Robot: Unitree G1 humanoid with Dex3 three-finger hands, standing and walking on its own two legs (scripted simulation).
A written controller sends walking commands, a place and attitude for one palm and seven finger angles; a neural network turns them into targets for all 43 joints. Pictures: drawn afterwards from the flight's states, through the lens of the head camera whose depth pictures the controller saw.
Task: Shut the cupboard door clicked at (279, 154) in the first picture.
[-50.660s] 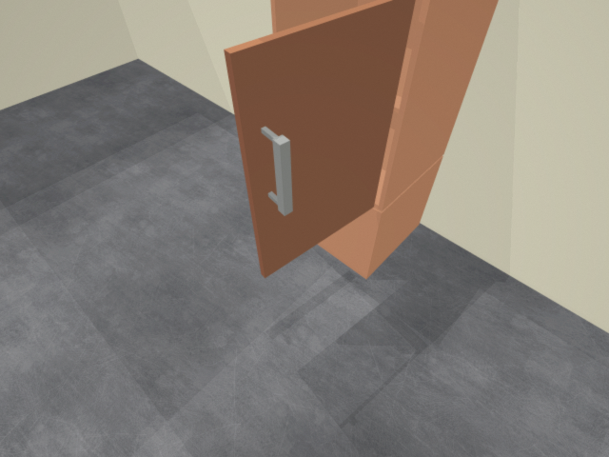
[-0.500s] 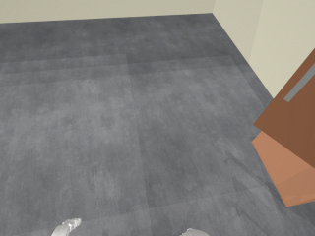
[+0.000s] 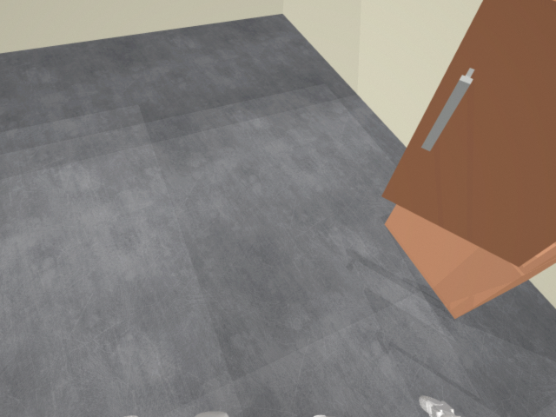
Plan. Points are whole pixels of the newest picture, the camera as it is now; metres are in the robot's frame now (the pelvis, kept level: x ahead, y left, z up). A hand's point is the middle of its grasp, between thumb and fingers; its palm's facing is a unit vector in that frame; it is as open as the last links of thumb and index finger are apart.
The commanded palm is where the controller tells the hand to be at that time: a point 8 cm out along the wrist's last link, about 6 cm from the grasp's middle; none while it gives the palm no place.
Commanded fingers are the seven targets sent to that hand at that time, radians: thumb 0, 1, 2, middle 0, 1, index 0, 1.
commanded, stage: turn to face it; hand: left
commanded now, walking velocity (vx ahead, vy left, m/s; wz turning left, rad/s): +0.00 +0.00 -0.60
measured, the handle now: (447, 111) +0.72 -0.31 +0.03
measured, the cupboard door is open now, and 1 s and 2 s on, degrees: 32 32 32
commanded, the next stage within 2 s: take the last steps up to it in 0.74 s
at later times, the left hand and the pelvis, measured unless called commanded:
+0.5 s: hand (199, 391) +0.17 +0.13 -0.14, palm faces -0.27 -0.92 -0.27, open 7.4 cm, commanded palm none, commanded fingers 0.00 0.90 0.90 -0.20 -0.30 -0.20 -0.30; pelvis +0.01 -0.03 +0.01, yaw -16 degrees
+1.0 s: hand (213, 374) +0.20 +0.12 -0.15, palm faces -0.43 -0.88 -0.19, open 7.4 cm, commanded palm none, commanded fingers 0.00 0.90 0.90 -0.20 -0.30 -0.20 -0.30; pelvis +0.04 -0.03 +0.01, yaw -27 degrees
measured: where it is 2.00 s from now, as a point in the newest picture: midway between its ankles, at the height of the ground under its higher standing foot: (332, 406)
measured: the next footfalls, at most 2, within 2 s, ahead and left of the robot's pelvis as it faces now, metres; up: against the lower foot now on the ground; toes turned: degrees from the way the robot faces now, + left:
right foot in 0.34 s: +0.01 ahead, -0.15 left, +0.00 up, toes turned -17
left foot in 0.68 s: +0.11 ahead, +0.07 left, +0.00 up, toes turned -17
